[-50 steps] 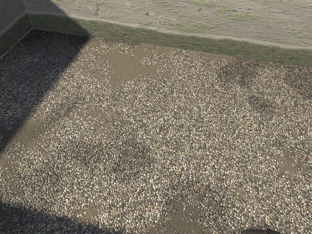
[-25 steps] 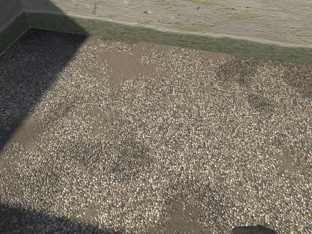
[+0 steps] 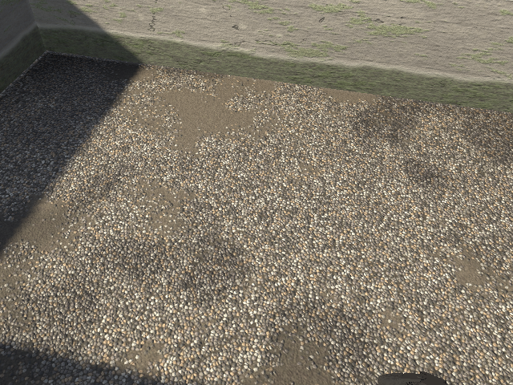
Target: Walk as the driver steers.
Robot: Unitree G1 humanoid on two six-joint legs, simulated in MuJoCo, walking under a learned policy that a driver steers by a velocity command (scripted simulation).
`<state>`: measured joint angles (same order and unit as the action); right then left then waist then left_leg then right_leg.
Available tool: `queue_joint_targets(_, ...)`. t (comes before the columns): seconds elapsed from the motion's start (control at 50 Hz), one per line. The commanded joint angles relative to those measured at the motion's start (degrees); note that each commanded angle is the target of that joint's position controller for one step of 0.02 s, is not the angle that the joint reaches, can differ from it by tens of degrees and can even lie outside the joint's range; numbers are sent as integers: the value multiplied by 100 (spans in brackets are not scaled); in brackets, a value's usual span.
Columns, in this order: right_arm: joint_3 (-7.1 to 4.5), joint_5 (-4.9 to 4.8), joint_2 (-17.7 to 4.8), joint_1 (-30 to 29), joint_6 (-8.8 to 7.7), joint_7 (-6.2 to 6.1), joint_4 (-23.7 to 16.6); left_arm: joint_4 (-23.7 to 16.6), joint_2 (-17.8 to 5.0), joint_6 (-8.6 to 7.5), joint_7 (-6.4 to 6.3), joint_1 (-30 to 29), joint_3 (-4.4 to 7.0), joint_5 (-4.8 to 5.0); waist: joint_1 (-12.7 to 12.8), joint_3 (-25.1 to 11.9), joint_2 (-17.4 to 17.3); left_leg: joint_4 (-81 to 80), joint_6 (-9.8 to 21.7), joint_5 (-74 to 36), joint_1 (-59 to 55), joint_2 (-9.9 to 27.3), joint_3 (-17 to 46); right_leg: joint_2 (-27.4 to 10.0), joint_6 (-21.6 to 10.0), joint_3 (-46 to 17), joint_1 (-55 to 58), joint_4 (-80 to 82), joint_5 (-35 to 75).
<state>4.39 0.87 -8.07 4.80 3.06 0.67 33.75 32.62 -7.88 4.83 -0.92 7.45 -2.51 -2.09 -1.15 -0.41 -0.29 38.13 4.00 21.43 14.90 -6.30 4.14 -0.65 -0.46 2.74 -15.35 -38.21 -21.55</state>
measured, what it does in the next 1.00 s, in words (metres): stands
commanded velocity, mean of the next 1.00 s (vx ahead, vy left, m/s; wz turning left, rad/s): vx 0.50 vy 0.00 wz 0.00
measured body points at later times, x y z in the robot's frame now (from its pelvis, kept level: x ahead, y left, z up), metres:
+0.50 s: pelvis +0.00 +0.00 +0.00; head -0.01 +0.00 +0.45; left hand +0.20 +0.19 -0.08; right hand +0.20 -0.19 -0.07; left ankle -0.01 +0.08 -0.72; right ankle -0.01 -0.11 -0.72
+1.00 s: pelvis +0.00 +0.00 +0.00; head -0.01 +0.00 +0.45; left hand +0.20 +0.19 -0.08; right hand +0.20 -0.19 -0.07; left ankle -0.01 +0.08 -0.72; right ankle -0.01 -0.11 -0.72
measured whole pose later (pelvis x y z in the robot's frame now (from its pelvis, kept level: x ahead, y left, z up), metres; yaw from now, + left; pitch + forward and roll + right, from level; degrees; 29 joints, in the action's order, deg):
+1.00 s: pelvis +0.00 +0.00 +0.00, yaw -1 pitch -1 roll +0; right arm 4.4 0.8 -7.7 5.2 2.6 0.4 34.1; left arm 32.6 -7.7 4.9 -1.0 7.2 -2.7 -2.1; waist -1.1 -0.5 -0.4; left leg 38.4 3.8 21.8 15.0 -5.3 2.8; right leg -0.1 -0.6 2.2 -15.4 -38.2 -21.5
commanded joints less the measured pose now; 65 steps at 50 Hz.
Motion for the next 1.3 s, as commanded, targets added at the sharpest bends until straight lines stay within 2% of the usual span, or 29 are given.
queue_joint_targets(0.02,-101,65,-301,-527,-130,42,-552,-588,-411,-68,-4,-591,122,-7,-97,-434,96,-597,-5,-1986,531,541,318,-315,-124,-410,662,338,1739)
queue_joint_targets(0.04,-114,-39,-363,-306,-127,-61,-427,-478,-328,-125,-23,-322,113,-16,50,-851,-53,-842,12,-1167,391,558,564,-176,-77,-226,946,318,636)
queue_joint_targets(0.1,-83,-12,-274,-816,-89,1,-663,-599,-381,-90,-7,-645,81,13,-47,-10,20,-680,23,-1827,717,585,383,-240,-90,-360,461,403,1471)
queue_joint_targets(0.16,-109,73,-305,-504,-149,38,-528,-579,-406,-61,-9,-512,118,-21,-80,-530,62,-566,-6,-2025,471,536,292,-330,-133,-434,710,339,1839)
queue_joint_targets(0.18,-117,-41,-355,-300,-148,-68,-406,-466,-333,-125,-29,-265,113,-22,66,-945,-47,-799,17,-1217,311,563,538,-173,-86,-238,989,326,678)
queue_joint_targets(0.22,-86,-12,-270,-820,-110,-3,-640,-606,-369,-76,-16,-630,83,7,-29,-78,11,-656,25,-1899,669,595,365,-232,-84,-357,480,400,1459)
queue_joint_targets(0.28,-110,-45,-353,-319,-128,-66,-415,-487,-319,-103,-21,-290,106,-23,76,-825,-86,-833,18,-1182,404,586,553,-156,-71,-232,924,318,604)
queue_joint_targets(0.32,-84,-7,-271,-806,-115,-2,-638,-614,-359,-74,-11,-619,78,2,-20,-78,-1,-666,27,-1873,681,604,368,-224,-82,-366,479,395,1444)
queue_joint_targets(0.4,-110,-46,-345,-309,-154,-69,-404,-490,-307,-110,-25,-294,106,-21,84,-912,-69,-823,22,-1177,353,599,549,-152,-71,-241,958,317,583)
queue_joint_targets(0.46,-76,-23,-258,-823,-102,-3,-655,-624,-355,-76,-5,-664,72,13,-23,13,11,-692,28,-1803,753,627,372,-208,-77,-371,441,392,1404)
queue_joint_targets(0.52,-101,72,-286,-492,-162,37,-524,-599,-377,-56,-6,-542,107,-19,-72,-515,68,-573,-3,-1985,494,570,271,-305,-128,-457,683,337,1778)
queue_joint_targets(0.54,-110,-39,-340,-281,-163,-69,-401,-485,-306,-121,-26,-295,102,-17,74,-926,-40,-815,18,-1148,337,597,521,-156,-83,-267,963,326,623)
queue_joint_targets(0.58,-79,-13,-253,-804,-125,-5,-639,-622,-345,-75,-13,-664,74,11,-27,-65,19,-667,26,-1850,686,626,341,-212,-81,-386,451,399,1423)
queue_joint_targets(0.64,-104,-42,-332,-296,-141,-68,-414,-495,-295,-104,-19,-318,96,-18,74,-820,-84,-843,17,-1116,413,613,523,-140,-70,-264,900,319,575)
queue_joint_targets(0.68,-78,-6,-250,-788,-127,-5,-639,-619,-337,-76,-8,-643,70,5,-24,-77,-3,-671,28,-1833,678,631,336,-206,-81,-397,450,395,1429)
queue_joint_targets(0.74,-104,-42,-333,-284,-146,-71,-413,-491,-299,-109,-21,-310,95,-17,72,-823,-79,-839,19,-1107,407,618,511,-138,-73,-276,899,320,587)
queue_joint_targets(0.78,-78,-5,-248,-781,-129,-7,-639,-617,-338,-77,-9,-641,68,6,-27,-74,1,-665,29,-1833,672,635,324,-203,-83,-406,442,395,1443)
queue_joint_targets(0.84,-103,-41,-329,-276,-147,-72,-413,-487,-297,-108,-21,-307,93,-17,71,-822,-77,-834,19,-1108,404,622,499,-134,-75,-283,894,318,597)
queue_joint_targets(0.88,-78,-5,-244,-774,-131,-9,-639,-613,-336,-76,-9,-637,67,5,-27,-75,2,-661,30,-1840,667,641,314,-198,-84,-413,437,393,1453)
queue_joint_targets(0.96,-110,-28,-325,-209,-175,-76,-380,-469,-288,-117,-29,-267,89,-13,64,-935,-100,-828,12,-1102,314,624,482,-125,-88,-301,957,327,604)
queue_joint_targets(1.0,-75,-23,-239,-787,-135,-10,-636,-615,-338,-71,-13,-672,69,13,-23,-32,7,-682,30,-1837,697,659,314,-185,-76,-404,429,390,1416)
queue_joint_targets(1.06,-105,-30,-326,-212,-158,-72,-391,-473,-286,-105,-24,-284,83,-14,64,-824,-116,-863,13,-1069,393,637,486,-115,-78,-305,909,324,577)
queue_joint_targets(1.1,-76,-15,-242,-762,-140,-10,-635,-610,-335,-74,-11,-655,65,8,-22,-39,9,-689,33,-1822,690,661,310,-183,-78,-418,436,391,1436)
queue_joint_targets(1.14,-92,74,-253,-557,-131,22,-573,-564,-395,-79,-17,-588,101,0,-60,-422,93,-523,8,-2112,523,649,268,-233,-64,-466,592,280,1728)
queue_joint_targets(1.16,-111,-29,-333,-170,-152,-82,-393,-452,-270,-128,-31,-252,75,-16,55,-894,-138,-846,11,-1070,357,637,467,-118,-76,-316,924,315,602)
queue_joint_targets(1.2,-77,-17,-240,-742,-139,-14,-637,-601,-329,-80,-13,-670,60,8,-35,-41,6,-682,29,-1805,688,661,296,-181,-84,-425,429,383,1459)
queue_joint_targets(1.24,-95,87,-253,-477,-139,17,-555,-545,-390,-82,-27,-573,92,1,-76,-434,88,-523,-4,-2039,516,640,247,-232,-79,-482,618,278,1767)
queue_joint_targets(1.26,-111,-29,-328,-158,-154,-84,-394,-441,-277,-126,-33,-258,73,-13,51,-868,-134,-845,11,-1047,371,638,452,-118,-82,-327,911,313,622)
queue_joint_targets(1.3,-116,-52,-338,-524,-106,-108,-518,-448,-329,-163,-32,-429,60,7,87,-246,-102,-944,41,-1010,623,710,621,-62,-52,-328,657,389,475)
Next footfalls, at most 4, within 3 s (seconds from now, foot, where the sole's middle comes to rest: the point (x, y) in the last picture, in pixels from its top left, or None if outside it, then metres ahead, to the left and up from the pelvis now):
none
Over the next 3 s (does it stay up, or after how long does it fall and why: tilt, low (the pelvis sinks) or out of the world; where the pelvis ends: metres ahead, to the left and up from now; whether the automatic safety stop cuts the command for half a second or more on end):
stays up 0.01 -0.03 0.02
